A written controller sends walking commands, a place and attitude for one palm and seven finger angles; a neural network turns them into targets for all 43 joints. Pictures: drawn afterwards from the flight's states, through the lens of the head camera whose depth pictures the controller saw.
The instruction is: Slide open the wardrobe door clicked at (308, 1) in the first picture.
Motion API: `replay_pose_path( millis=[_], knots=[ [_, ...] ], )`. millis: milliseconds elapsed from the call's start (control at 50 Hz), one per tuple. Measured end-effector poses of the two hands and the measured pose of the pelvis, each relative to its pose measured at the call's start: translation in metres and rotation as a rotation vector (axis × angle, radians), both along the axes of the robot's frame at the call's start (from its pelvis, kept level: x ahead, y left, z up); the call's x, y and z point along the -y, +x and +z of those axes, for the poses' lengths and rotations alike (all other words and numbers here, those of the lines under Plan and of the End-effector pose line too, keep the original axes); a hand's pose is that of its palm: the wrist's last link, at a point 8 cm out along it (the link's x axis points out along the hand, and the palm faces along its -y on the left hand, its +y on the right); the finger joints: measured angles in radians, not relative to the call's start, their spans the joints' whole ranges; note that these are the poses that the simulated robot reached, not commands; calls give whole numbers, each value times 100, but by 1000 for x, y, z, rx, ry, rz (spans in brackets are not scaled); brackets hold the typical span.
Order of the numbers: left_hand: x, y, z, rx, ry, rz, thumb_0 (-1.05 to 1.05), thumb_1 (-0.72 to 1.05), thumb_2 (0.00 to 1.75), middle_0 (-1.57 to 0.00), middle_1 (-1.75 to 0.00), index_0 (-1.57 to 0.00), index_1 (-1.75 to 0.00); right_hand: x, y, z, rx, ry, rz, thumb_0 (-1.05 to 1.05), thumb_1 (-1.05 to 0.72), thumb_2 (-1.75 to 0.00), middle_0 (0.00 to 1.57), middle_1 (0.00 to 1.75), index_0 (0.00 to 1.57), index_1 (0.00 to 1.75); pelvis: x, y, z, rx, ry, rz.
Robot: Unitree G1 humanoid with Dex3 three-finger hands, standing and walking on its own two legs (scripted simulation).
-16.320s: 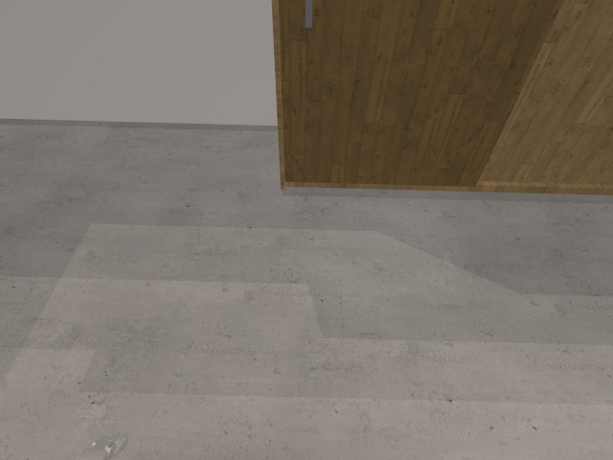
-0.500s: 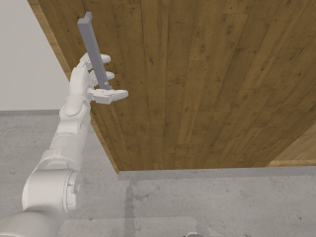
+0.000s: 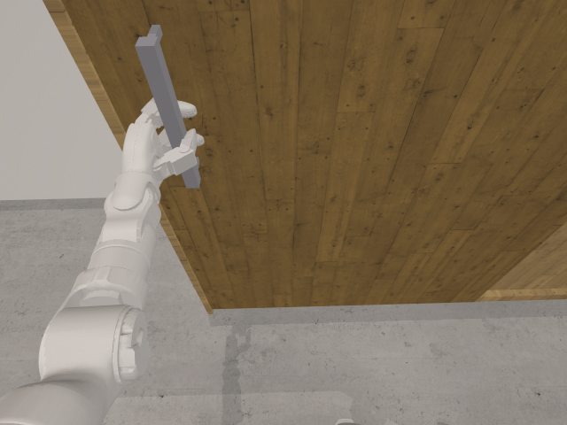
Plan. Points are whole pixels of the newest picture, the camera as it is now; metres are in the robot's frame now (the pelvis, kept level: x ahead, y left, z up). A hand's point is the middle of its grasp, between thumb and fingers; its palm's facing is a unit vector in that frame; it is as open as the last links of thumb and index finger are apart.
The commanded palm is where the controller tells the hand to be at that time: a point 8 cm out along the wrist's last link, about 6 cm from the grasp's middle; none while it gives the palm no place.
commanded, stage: grip the handle and tug to test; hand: left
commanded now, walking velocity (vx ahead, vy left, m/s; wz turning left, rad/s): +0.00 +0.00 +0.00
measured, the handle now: (177, 117) +0.52 +0.15 +0.14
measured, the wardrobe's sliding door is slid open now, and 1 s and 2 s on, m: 0.00 0.00 0.07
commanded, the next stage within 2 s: tug the door sideways, standing still in 0.62 s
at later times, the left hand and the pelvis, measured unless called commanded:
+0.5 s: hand (189, 152) +0.46 +0.13 +0.13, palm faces -0.01 -1.00 -0.01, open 5.8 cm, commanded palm +0.41 +0.19 +0.13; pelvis +0.01 +0.01 +0.00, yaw -2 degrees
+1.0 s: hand (189, 151) +0.47 +0.13 +0.13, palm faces +0.02 -1.00 -0.01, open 5.8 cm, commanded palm +0.44 +0.16 +0.13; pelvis +0.02 +0.01 +0.01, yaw +1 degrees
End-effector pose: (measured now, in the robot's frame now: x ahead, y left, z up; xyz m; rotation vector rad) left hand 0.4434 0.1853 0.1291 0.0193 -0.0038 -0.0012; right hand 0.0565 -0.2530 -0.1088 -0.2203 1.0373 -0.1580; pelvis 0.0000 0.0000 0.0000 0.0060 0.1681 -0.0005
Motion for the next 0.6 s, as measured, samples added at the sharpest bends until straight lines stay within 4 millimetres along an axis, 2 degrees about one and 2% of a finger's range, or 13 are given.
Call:
replay_pose_path(
  millis=[400, 600],
  knots=[
    [0, 0, 0, 1, -4, -7, 1, 73, 80, -35, -136, -33, -138, -5, 6, 4, 26, 9, -25, 1, -91, -90, 20, 29, 20, 30, -5, 6, 2, 5, -1, -22],
    [1, -1, -1, 5, -16, -13, 1, 74, 77, -33, -136, -31, -137, -7, 22, 9, 57, 17, -38, 1, -91, -90, 20, 29, 20, 30, -7, 17, 5, 3, -5, -38]
  ],
)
